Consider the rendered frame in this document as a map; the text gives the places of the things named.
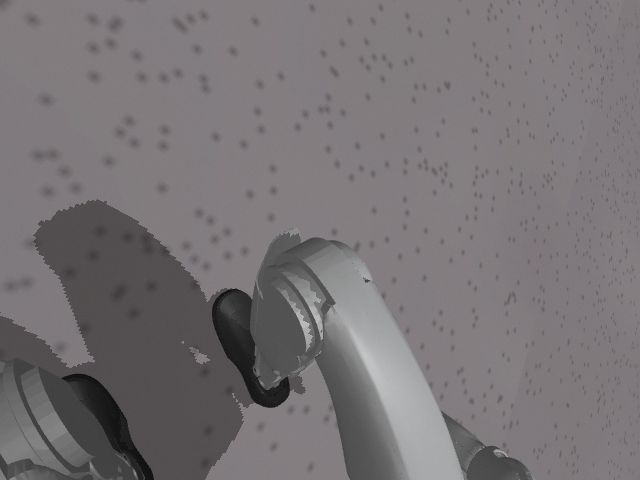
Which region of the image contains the left robot foot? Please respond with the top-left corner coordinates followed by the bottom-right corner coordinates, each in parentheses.
top-left (61, 374), bottom-right (154, 480)

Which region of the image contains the right robot hand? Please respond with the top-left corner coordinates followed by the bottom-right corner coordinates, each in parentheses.
top-left (441, 411), bottom-right (486, 480)

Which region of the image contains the right robot foot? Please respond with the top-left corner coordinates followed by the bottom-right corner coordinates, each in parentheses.
top-left (212, 289), bottom-right (290, 408)

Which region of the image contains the right robot arm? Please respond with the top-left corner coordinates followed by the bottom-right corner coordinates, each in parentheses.
top-left (467, 446), bottom-right (538, 480)

